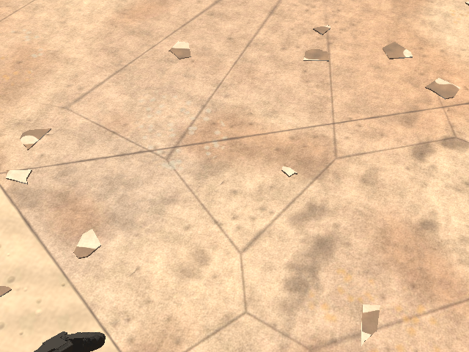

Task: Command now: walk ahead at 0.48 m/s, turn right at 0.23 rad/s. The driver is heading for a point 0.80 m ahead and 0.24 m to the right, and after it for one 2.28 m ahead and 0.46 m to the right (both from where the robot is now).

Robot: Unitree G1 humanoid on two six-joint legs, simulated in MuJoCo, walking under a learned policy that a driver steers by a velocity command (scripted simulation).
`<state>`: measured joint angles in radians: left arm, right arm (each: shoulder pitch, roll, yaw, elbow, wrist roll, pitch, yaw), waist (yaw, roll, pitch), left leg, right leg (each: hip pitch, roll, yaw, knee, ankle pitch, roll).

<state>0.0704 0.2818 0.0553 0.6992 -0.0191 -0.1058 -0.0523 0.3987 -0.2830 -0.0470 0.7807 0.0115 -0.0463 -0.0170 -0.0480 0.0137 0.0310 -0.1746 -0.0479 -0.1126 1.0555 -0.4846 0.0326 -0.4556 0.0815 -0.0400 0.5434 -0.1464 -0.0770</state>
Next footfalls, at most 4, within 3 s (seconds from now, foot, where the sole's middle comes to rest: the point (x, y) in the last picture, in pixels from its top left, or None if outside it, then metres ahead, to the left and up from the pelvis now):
0.38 left None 0.41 0.12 -0.76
0.90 right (311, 303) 0.57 -0.23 -0.76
1.44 left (299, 198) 0.94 -0.25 -0.76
1.92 right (376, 161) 1.09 -0.55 -0.76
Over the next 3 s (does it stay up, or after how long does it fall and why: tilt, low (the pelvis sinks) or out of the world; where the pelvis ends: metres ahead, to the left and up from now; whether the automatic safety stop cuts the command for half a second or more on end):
stays up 1.58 -0.44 0.01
